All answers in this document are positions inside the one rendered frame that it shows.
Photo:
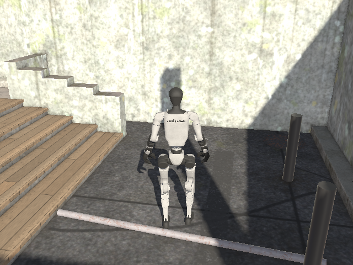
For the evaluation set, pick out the robot left hand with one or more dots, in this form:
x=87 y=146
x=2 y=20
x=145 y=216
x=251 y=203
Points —
x=145 y=156

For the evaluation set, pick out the robot right thigh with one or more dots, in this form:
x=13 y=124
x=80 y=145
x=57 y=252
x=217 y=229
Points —
x=189 y=162

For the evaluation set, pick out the right robot forearm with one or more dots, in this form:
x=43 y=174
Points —
x=203 y=144

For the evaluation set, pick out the robot right foot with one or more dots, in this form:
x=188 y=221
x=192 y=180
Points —
x=189 y=220

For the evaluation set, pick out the right robot upper arm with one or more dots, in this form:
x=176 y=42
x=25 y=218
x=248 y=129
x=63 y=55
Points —
x=196 y=125

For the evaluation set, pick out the left robot forearm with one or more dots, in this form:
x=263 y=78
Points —
x=149 y=146

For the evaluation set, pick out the left robot upper arm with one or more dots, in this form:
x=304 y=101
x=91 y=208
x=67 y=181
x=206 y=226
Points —
x=156 y=125

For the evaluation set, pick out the robot right hand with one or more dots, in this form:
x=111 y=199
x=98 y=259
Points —
x=201 y=154

